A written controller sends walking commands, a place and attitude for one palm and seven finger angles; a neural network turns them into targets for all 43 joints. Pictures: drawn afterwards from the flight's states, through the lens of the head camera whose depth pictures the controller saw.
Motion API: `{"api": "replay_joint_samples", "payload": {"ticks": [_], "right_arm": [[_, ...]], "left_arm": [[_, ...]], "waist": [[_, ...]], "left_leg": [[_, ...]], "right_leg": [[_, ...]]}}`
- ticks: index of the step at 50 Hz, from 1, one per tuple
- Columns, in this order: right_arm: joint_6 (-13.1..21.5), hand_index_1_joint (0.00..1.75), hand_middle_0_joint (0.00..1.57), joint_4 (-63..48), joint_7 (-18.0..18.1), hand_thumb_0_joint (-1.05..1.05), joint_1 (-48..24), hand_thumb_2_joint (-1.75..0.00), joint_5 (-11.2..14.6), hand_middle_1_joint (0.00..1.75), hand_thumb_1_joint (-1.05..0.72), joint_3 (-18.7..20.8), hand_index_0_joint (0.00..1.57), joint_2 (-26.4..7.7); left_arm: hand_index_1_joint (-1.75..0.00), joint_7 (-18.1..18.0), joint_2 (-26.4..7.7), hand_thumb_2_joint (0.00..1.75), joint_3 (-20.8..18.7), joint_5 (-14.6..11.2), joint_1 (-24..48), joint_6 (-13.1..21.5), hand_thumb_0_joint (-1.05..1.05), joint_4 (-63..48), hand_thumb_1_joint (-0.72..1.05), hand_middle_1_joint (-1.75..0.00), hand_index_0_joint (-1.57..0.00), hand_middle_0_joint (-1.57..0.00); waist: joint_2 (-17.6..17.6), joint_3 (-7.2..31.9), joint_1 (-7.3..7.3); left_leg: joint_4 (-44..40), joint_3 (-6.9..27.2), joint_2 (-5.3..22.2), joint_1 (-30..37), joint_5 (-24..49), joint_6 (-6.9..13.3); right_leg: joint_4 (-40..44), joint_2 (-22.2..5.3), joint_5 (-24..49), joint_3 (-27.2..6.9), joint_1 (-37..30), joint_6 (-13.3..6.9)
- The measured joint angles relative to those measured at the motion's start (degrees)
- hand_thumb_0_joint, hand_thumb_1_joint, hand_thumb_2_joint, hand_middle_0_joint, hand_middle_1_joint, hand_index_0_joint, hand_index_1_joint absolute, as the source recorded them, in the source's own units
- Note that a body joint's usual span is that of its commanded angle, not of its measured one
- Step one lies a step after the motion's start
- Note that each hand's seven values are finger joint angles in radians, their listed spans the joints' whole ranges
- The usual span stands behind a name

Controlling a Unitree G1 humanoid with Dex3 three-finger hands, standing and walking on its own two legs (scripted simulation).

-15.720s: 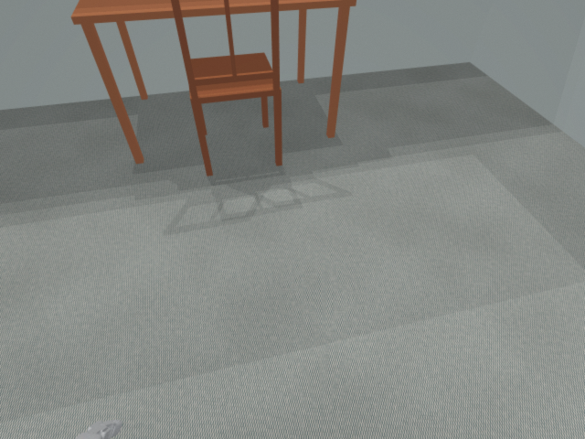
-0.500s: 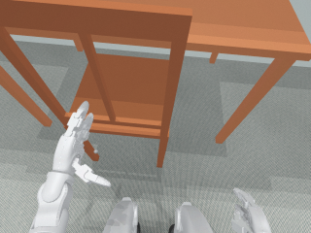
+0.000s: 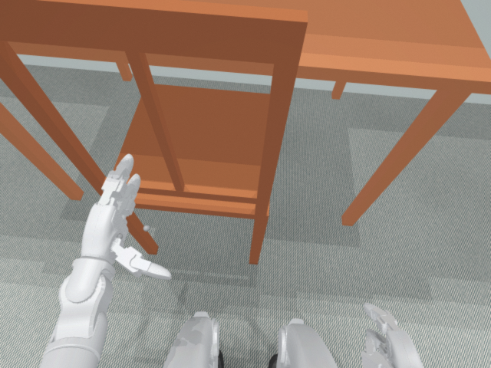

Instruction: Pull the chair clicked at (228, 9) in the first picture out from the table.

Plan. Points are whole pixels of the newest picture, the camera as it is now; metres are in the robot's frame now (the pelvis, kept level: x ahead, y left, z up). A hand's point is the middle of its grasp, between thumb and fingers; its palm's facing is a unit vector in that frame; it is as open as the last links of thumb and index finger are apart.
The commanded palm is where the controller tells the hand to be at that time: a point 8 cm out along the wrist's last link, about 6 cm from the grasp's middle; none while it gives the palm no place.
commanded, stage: aim the fingers beside a spindle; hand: left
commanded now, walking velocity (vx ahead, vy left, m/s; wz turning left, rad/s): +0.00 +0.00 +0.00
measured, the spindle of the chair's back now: (163, 137) +0.48 +0.16 +0.05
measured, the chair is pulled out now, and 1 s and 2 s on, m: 0.00 0.00 0.00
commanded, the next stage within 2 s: push the fingers through the gap in 1.94 s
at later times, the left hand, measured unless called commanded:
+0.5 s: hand (151, 234) +0.31 +0.15 +0.03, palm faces -0.11 -0.99 -0.04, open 16.9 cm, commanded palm +0.31 +0.21 +0.03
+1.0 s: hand (150, 231) +0.33 +0.17 +0.00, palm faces -0.07 -1.00 -0.04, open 16.9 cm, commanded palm +0.31 +0.21 +0.02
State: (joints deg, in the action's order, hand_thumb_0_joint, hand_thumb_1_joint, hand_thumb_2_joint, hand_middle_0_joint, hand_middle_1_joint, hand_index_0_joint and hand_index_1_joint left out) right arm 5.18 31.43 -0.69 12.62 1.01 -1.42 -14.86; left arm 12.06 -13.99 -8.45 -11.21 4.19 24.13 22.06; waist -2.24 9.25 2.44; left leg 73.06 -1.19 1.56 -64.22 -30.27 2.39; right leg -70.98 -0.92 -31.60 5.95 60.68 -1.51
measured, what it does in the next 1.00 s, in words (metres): stands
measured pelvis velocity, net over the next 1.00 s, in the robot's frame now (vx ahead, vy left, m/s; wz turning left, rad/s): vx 0.00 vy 0.00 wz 0.00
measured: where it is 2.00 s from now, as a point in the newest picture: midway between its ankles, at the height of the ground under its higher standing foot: outside the picture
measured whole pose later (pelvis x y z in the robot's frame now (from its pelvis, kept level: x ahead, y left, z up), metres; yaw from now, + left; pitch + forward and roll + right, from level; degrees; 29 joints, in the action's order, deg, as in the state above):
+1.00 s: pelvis +0.00 +0.00 +0.00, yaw +0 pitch +22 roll -3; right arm 5.1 31.1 -0.6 12.0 1.0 -1.3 -15.1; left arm 12.2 -14.0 -8.0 -11.0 4.8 24.2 23.6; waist -2.1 8.8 2.6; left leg 74.0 -0.5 1.6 -65.1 -30.6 2.2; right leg -71.6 -0.8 -32.0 6.4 61.2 -1.7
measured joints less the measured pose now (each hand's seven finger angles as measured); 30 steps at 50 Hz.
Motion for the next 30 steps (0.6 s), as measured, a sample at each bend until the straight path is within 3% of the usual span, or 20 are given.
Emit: {"api": "replay_joint_samples", "payload": {"ticks": [4,9,13,17,20,25,30], "right_arm": [[0.48,0.3,0.2,-0.62,0.42,0.02,0.0,-0.9,0.11,0.3,-0.9,0.54,0.2,-0.05],[1.47,0.3,0.2,-0.14,0.69,0.01,0.02,-0.9,-0.47,0.3,-0.9,0.91,0.2,-0.1],[0.82,0.3,0.2,0.39,0.32,0.01,-0.59,-0.9,-0.49,0.3,-0.9,0.37,0.2,-0.1],[-0.05,0.3,0.2,-0.42,0.05,0.01,-0.99,-0.9,-0.09,0.3,-0.9,0.17,0.2,-0.09],[0.06,0.3,0.2,-1.03,0.23,0.01,-0.85,-0.9,-0.04,0.3,-0.9,0.49,0.2,0.1],[0.92,0.3,0.2,-0.42,0.62,0.01,-0.08,-0.9,-0.41,0.3,-0.9,0.58,0.2,0.19],[0.43,0.3,0.2,0.63,0.38,0.01,-0.44,-0.9,-0.34,0.3,-0.9,-0.07,0.2,-0.04]], "left_arm": [[-0.08,1.72,0.63,0.3,1.53,-0.8,-2.51,-1.02,-0.01,-2.38,-0.49,-0.08,-0.06,-0.05],[-0.08,0.03,1.45,0.3,3.61,0.22,-5.26,1.96,-0.02,-8.81,-0.5,-0.08,-0.06,-0.06],[-0.08,-1.11,0.85,0.3,1.93,1.1,-1.7,2.66,-0.01,-4.65,-0.5,-0.08,-0.07,-0.06],[-0.08,0.03,0.19,0.3,0.63,0.55,0.74,-0.28,-0.01,0.38,-0.5,-0.08,-0.06,-0.06],[-0.08,1.11,0.44,0.3,1.2,-0.28,-1.54,-1.43,-0.01,-2.04,-0.49,-0.08,-0.06,-0.06],[-0.08,0.29,0.92,0.3,2.7,0.01,-5.16,1.43,-0.02,-8.33,-0.5,-0.08,-0.06,-0.06],[-0.08,-0.51,0.21,0.3,0.82,0.56,-0.49,2.18,-0.01,-2.42,-0.5,-0.08,-0.07,-0.06]], "waist": [[0.03,-0.87,0.13],[0.07,-0.98,-0.22],[0.31,-0.1,-0.28],[0.31,-0.24,0.12],[0.27,-0.93,0.24],[0.12,-0.92,-0.28],[0.13,0.06,-0.27]], "left_leg": [[0.21,0.18,0.07,0.01,-0.16,0.05],[-0.64,0.13,-0.07,1.14,0.01,0.09],[-0.34,0.11,-0.14,0.57,0.01,0.11],[0.59,0.32,-0.08,-0.59,-0.18,0.03],[0.54,0.24,0.11,-0.39,-0.26,0.04],[-0.66,0.16,0.08,1.1,-0.05,0.05],[-0.04,0.42,-0.05,0.22,-0.13,0.01]], "right_leg": [[0.11,0.1,0.0,0.15,-0.19,0.06],[1.03,0.02,0.22,0.09,-1.36,0.24],[0.54,-0.06,0.09,0.07,-0.72,0.18],[-0.35,-0.03,-0.16,0.27,0.35,0.0],[-0.17,0.16,-0.07,0.17,0.19,0.03],[1.13,0.22,0.24,0.06,-1.3,0.18],[0.43,0.08,-0.02,0.32,-0.53,0.07]]}}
